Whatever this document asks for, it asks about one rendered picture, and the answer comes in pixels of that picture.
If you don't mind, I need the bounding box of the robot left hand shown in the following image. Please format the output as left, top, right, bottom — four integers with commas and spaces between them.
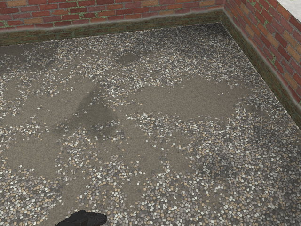
55, 210, 107, 226

